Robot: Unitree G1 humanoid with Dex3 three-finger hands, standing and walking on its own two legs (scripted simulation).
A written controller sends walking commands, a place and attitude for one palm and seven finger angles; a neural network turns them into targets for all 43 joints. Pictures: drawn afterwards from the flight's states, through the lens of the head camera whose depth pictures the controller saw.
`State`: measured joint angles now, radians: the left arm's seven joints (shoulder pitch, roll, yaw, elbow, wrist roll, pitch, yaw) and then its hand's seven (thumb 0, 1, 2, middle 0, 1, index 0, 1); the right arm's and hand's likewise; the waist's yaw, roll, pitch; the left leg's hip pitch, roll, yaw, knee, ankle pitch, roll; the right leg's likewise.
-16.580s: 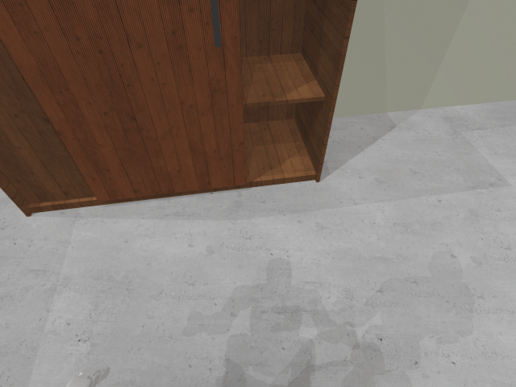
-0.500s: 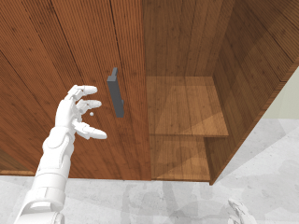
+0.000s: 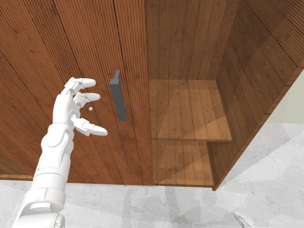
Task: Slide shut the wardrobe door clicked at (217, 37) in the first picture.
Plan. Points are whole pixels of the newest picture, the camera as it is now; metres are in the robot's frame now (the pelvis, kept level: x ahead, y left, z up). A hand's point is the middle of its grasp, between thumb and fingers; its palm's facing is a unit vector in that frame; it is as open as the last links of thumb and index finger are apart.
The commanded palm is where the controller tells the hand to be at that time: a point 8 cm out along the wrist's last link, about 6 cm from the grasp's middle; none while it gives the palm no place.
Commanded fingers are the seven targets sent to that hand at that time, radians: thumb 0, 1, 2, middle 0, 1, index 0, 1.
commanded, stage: move the hooked fingers beside the handle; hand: left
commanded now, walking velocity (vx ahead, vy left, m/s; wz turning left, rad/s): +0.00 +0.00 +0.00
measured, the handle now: (120, 96) +0.45 +0.11 +0.10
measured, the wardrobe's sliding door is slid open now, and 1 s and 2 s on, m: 0.38 0.38 0.38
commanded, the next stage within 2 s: none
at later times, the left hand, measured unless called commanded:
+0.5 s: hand (97, 115) +0.38 +0.16 +0.10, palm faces -0.02 -1.00 -0.02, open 14.0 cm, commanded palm +0.35 +0.21 +0.11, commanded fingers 0.00 -0.50 0.30 -0.30 -1.20 -0.30 -1.20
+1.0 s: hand (95, 118) +0.37 +0.16 +0.11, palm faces +0.00 -1.00 -0.02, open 14.0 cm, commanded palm +0.35 +0.22 +0.11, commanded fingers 0.00 -0.50 0.30 -0.30 -1.20 -0.30 -1.20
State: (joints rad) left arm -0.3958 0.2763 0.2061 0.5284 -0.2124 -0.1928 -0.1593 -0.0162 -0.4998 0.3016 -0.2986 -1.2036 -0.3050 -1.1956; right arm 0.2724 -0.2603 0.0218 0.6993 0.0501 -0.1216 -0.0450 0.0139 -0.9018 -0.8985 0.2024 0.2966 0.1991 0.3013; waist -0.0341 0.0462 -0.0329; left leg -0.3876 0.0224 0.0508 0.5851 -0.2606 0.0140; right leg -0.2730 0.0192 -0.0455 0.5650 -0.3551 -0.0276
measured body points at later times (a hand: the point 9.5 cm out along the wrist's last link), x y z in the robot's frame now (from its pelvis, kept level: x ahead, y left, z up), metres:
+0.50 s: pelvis +0.00 -0.01 +0.00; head +0.02 -0.03 +0.45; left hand +0.37 +0.21 +0.11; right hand +0.13 -0.26 -0.11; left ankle +0.02 +0.11 -0.73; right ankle -0.04 -0.10 -0.73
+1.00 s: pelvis +0.00 -0.01 +0.00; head +0.03 -0.02 +0.45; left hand +0.36 +0.21 +0.11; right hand +0.13 -0.26 -0.11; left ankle +0.02 +0.11 -0.73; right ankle -0.04 -0.10 -0.73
